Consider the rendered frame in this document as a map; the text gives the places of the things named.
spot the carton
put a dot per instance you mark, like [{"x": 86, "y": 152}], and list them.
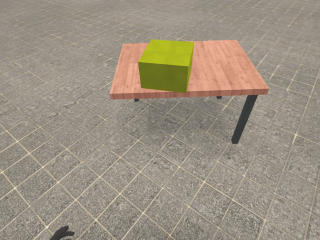
[{"x": 166, "y": 65}]

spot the robot left hand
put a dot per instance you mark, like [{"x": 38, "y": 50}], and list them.
[{"x": 61, "y": 233}]

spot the table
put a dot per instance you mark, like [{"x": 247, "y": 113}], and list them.
[{"x": 219, "y": 68}]

